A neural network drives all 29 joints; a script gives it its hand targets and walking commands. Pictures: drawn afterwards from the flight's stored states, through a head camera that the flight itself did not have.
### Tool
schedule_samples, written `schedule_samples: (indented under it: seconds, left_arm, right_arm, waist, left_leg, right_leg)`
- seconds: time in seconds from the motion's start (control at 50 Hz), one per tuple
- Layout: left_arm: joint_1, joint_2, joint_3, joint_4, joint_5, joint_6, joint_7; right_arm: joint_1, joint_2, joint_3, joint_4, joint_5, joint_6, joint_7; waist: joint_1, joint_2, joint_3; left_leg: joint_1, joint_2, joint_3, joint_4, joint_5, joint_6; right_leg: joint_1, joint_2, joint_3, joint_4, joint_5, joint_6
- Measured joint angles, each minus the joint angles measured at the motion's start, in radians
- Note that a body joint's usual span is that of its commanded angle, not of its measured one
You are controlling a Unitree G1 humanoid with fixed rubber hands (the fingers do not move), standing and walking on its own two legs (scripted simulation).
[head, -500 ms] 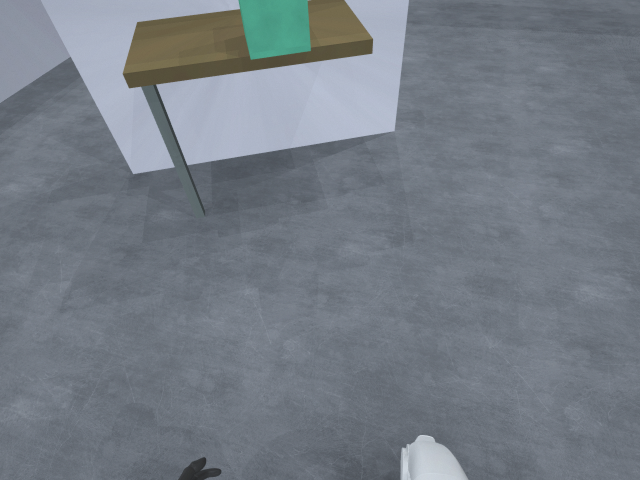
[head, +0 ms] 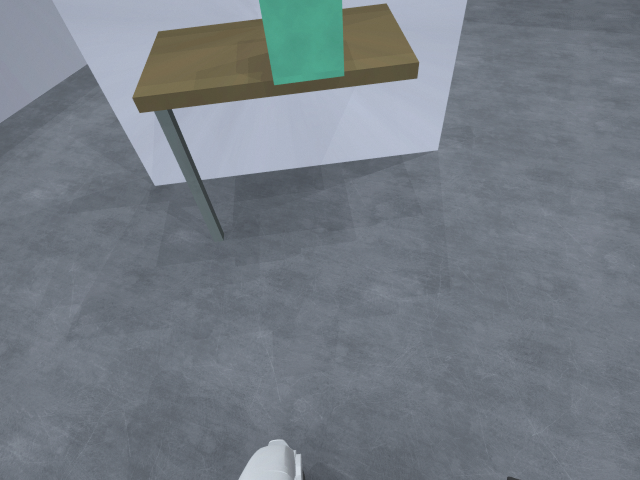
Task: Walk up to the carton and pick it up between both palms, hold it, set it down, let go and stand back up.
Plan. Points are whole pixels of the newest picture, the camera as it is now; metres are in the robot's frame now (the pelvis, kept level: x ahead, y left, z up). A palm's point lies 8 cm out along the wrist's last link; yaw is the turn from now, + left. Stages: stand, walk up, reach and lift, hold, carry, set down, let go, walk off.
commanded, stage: walk up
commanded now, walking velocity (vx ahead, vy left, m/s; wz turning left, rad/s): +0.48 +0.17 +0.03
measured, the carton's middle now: (301, 18) +1.21 +0.18 +0.04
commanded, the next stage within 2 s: none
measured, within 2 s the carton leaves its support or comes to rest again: neither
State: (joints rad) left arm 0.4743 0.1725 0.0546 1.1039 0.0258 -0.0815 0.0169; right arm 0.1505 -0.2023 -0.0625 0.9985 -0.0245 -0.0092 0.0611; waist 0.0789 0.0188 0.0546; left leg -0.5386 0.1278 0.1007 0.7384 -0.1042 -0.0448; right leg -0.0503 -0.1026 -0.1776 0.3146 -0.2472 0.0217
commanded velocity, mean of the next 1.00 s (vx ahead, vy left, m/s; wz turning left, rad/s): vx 0.49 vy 0.01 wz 0.00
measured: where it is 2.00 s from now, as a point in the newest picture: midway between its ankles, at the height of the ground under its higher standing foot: (347, 314)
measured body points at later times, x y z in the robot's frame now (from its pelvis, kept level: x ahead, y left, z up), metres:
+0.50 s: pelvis +0.25 +0.07 +0.00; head +0.26 +0.11 +0.45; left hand +0.34 +0.30 -0.16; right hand +0.17 -0.16 -0.13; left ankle +0.20 +0.17 -0.75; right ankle +0.35 -0.10 -0.67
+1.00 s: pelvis +0.50 +0.00 +0.00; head +0.52 -0.03 +0.45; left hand +0.44 +0.24 -0.14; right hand +0.57 -0.24 -0.16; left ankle +0.55 +0.17 -0.66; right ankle +0.49 -0.09 -0.75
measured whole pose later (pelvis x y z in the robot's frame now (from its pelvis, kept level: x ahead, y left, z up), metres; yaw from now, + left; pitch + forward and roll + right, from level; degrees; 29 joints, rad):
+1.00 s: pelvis +0.50 +0.00 +0.00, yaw +1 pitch +0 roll +2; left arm 0.39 0.18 0.04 1.11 0.02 -0.09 0.00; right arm 0.21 -0.21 -0.07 0.99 -0.03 -0.01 0.02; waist 0.04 0.03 0.04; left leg -0.59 0.13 0.07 1.04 -0.14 -0.02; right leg -0.14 -0.07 -0.18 0.34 -0.19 -0.03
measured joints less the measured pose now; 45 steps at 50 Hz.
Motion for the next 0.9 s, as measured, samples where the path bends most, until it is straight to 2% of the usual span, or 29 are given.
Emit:
schedule_samples:
  seconds: [0.08,0.14,0.16,0.18,0.22,0.26,0.3,0.4,0.52,0.6,0.68,0.7,0.72,0.74,0.78,0.82,0.86,0.9]
  left_arm:
    - [0.05,-0.005,0.006,0.023,0.001,0.002,0.0]
    - [0.072,0.001,0.014,0.033,0.006,0.007,0.0]
    - [0.076,0.004,0.016,0.035,0.01,0.009,-0.002]
    - [0.063,0.007,0.016,0.037,0.009,0.014,-0.006]
    - [0.01,0.009,0.021,0.034,0.006,0.026,-0.014]
    - [-0.055,0.013,0.026,0.013,0.002,0.025,-0.018]
    - [-0.118,0.024,0.031,-0.024,0.013,0.023,-0.022]
    - [-0.244,0.046,0.029,-0.105,0.015,0.056,-0.045]
    - [-0.317,0.027,0.008,-0.127,0.003,0.086,-0.071]
    - [-0.37,0.021,-0.004,-0.108,-0.007,0.083,-0.078]
    - [-0.423,0.013,-0.008,-0.116,-0.006,0.06,-0.076]
    - [-0.434,0.015,-0.008,-0.123,-0.003,0.05,-0.072]
    - [-0.444,0.019,-0.007,-0.129,0.0,0.036,-0.066]
    - [-0.45,0.018,-0.003,-0.133,0.003,0.022,-0.06]
    - [-0.427,0.02,-0.002,-0.135,-0.001,0.004,-0.052]
    - [-0.372,0.025,-0.002,-0.118,-0.004,0.003,-0.04]
    - [-0.308,0.033,0.0,-0.089,-0.004,0.005,-0.029]
    - [-0.241,0.035,0.001,-0.056,-0.003,0.002,-0.02]
  right_arm:
    - [-0.066,0.008,0.009,-0.034,0.006,0.001,0.013]
    - [-0.084,0.003,0.012,-0.052,0.005,-0.023,0.006]
    - [-0.081,-0.002,0.01,-0.057,0.003,-0.036,0.001]
    - [-0.078,-0.001,0.007,-0.058,-0.003,-0.05,-0.006]
    - [-0.042,-0.004,0.009,-0.052,0.005,-0.072,-0.02]
    - [0.015,-0.006,0.012,-0.03,0.004,-0.077,-0.029]
    - [0.079,0.001,0.016,-0.007,0.004,-0.077,-0.038]
    - [0.229,0.023,0.026,0.045,0.004,-0.076,-0.052]
    - [0.337,0.049,0.037,0.065,0.003,-0.084,-0.056]
    - [0.369,0.066,0.046,0.06,0.003,-0.092,-0.061]
    - [0.387,0.058,0.046,0.076,0.005,-0.085,-0.066]
    - [0.392,0.058,0.046,0.082,0.006,-0.082,-0.067]
    - [0.394,0.058,0.047,0.09,0.01,-0.08,-0.068]
    - [0.381,0.055,0.048,0.098,0.019,-0.073,-0.068]
    - [0.336,0.045,0.037,0.106,0.024,-0.057,-0.069]
    - [0.281,0.023,0.021,0.094,0.018,-0.047,-0.066]
    - [0.219,0.006,0.008,0.071,0.008,-0.045,-0.063]
    - [0.164,-0.002,0.001,0.042,-0.001,-0.04,-0.056]
  waist:
    - [0.035,-0.011,-0.011]
    - [0.037,-0.022,-0.024]
    - [0.027,-0.026,-0.029]
    - [0.012,-0.041,-0.026]
    - [-0.021,-0.045,-0.027]
    - [-0.039,-0.038,-0.029]
    - [-0.057,-0.042,-0.031]
    - [-0.096,-0.061,-0.034]
    - [-0.125,-0.064,-0.037]
    - [-0.162,-0.056,-0.024]
    - [-0.169,-0.039,-0.014]
    - [-0.169,-0.036,-0.009]
    - [-0.162,-0.033,-0.001]
    - [-0.154,-0.017,0.012]
    - [-0.13,-0.007,0.02]
    - [-0.108,0.0,0.019]
    - [-0.088,0.008,0.013]
    - [-0.07,0.011,0.002]
  left_leg:
    - [0.031,-0.012,0.026,-0.136,0.027,0.008]
    - [0.1,-0.029,0.051,-0.207,-0.043,0.022]
    - [0.126,-0.041,0.059,-0.226,-0.045,0.03]
    - [0.113,-0.057,0.067,-0.184,-0.039,0.047]
    - [0.112,-0.074,0.065,-0.132,-0.089,0.079]
    - [0.167,-0.072,0.063,-0.175,-0.109,0.087]
    - [0.228,-0.067,0.061,-0.242,-0.102,0.081]
    - [0.362,-0.058,0.049,-0.352,-0.113,0.066]
    - [0.494,-0.052,0.056,-0.443,-0.15,0.044]
    - [0.576,-0.041,0.054,-0.494,-0.18,0.013]
    - [0.645,-0.024,0.069,-0.473,-0.261,-0.024]
    - [0.643,-0.014,0.066,-0.424,-0.301,-0.029]
    - [0.624,0.001,0.058,-0.335,-0.351,-0.023]
    - [0.572,0.028,0.043,-0.189,-0.377,-0.005]
    - [0.421,0.004,-0.04,0.152,-0.395,0.019]
    - [0.285,-0.026,-0.06,0.366,-0.325,0.036]
    - [0.174,-0.022,-0.046,0.421,-0.229,0.045]
    - [0.085,-0.012,-0.041,0.403,-0.162,0.045]
  right_leg:
    - [0.067,-0.014,0.0,-0.018,-0.05,0.041]
    - [0.086,-0.044,0.007,0.041,-0.128,0.078]
    - [0.069,-0.063,0.01,0.116,-0.178,0.074]
    - [0.015,-0.089,0.027,0.266,-0.223,0.055]
    - [-0.133,-0.063,0.1,0.613,-0.245,0.017]
    - [-0.267,-0.021,0.122,0.827,-0.164,-0.008]
    - [-0.374,0.001,0.105,0.895,-0.081,-0.015]
    - [-0.53,-0.004,0.097,0.813,0.077,-0.011]
    - [-0.584,-0.035,0.085,0.586,0.207,0.021]
    - [-0.543,-0.027,0.059,0.396,0.218,0.014]
    - [-0.455,0.0,0.027,0.243,0.142,-0.001]
    - [-0.42,0.011,0.015,0.216,0.121,-0.009]
    - [-0.395,0.021,0.006,0.207,0.145,-0.032]
    - [-0.4,0.033,-0.006,0.25,0.142,-0.057]
    - [-0.384,0.036,-0.011,0.293,0.08,-0.079]
    - [-0.322,0.031,-0.011,0.245,0.062,-0.066]
    - [-0.257,0.032,-0.013,0.173,0.069,-0.062]
    - [-0.202,0.034,-0.014,0.11,0.074,-0.063]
